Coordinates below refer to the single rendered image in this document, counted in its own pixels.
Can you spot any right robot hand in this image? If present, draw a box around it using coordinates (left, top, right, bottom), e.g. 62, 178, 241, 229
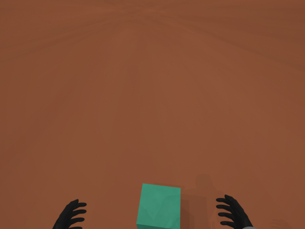
216, 195, 253, 229

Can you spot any carton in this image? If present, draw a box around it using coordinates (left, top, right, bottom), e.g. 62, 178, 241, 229
136, 183, 181, 229

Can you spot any left robot hand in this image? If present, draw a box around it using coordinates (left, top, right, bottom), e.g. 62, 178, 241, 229
52, 199, 87, 229

